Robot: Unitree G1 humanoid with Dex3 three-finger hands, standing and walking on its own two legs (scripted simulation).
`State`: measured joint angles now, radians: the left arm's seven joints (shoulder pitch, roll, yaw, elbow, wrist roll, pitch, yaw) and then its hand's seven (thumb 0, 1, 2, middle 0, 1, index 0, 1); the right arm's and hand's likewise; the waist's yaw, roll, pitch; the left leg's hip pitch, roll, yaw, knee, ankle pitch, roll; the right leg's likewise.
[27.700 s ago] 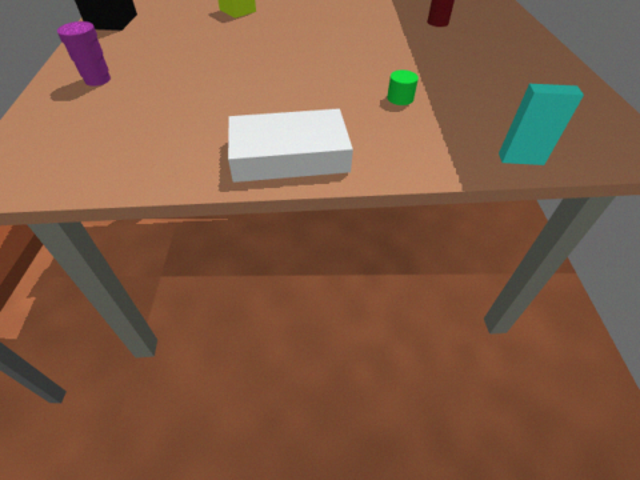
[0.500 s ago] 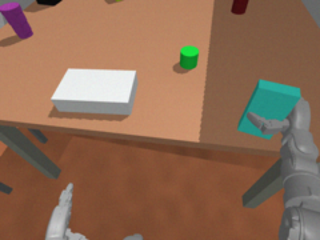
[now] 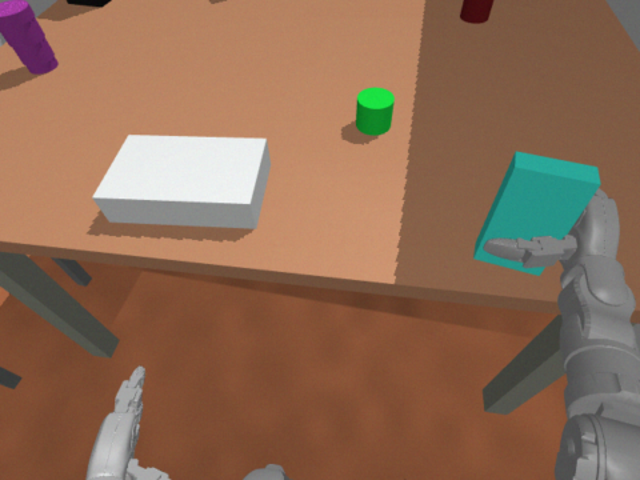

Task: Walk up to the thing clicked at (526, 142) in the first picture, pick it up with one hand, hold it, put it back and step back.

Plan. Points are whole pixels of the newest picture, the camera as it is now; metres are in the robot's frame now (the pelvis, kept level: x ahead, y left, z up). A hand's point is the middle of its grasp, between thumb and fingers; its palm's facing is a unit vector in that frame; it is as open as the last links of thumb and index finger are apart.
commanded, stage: withdraw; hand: right
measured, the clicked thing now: (528, 218) +0.42 -0.20 +0.09
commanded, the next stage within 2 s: rise in 0.42 s
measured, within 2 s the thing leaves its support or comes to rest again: neither
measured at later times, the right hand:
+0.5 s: hand out of the picture +0.43 -0.28 +0.20, palm faces +0.21 +0.98 -0.01, open 17.6 cm
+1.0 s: hand out of the picture +0.38 -0.40 +0.22, palm faces +0.61 +0.73 -0.31, open 17.7 cm
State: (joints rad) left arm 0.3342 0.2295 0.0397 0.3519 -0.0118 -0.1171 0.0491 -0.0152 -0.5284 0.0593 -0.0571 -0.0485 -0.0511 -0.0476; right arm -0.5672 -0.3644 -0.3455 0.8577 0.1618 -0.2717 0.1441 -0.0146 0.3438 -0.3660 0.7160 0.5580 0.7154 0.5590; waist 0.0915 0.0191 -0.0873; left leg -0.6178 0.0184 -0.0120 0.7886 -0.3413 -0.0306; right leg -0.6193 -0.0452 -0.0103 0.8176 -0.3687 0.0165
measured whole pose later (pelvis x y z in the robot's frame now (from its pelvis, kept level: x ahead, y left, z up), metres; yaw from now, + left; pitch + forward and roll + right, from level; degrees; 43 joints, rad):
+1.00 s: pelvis +0.02 +0.00 +0.03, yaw -1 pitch +5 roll +1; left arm 0.35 0.27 0.05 0.41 -0.05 -0.12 0.03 -0.02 -0.51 0.06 -0.05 -0.05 -0.05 -0.04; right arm -0.56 -0.75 -0.51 0.80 -0.01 -0.06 0.01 -0.02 0.59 -0.04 0.06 0.05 0.06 0.06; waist 0.01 -0.01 -0.07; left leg -0.37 0.02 0.00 0.55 -0.27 -0.02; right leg -0.38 -0.04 0.00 0.58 -0.29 0.02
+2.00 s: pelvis +0.01 +0.02 +0.04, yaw -2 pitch -5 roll +0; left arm 0.31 0.21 0.15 0.51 -0.02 -0.13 0.04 -0.02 -0.50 0.06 -0.05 -0.05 -0.05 -0.05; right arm 0.46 -0.31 -0.32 -0.28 0.05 -0.31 -0.01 -0.02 0.61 -0.05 0.05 0.06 0.06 0.07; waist -0.05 -0.04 0.04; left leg -0.16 0.03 0.03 0.47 -0.24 -0.01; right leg -0.15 -0.03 0.02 0.45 -0.22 0.03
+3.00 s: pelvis +0.03 +0.00 +0.03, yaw -1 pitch +0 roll +0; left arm 0.23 0.20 0.00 0.70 0.00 -0.04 0.04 0.01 0.90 0.90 -0.20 -0.31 -0.20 -0.30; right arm 0.21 -0.17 -0.01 0.59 0.00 -0.12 -0.09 -0.02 0.56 -0.04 0.05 0.04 0.05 0.05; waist 0.00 0.00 0.03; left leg -0.22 0.03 0.00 0.49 -0.27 -0.03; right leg -0.22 -0.03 -0.01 0.49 -0.28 0.02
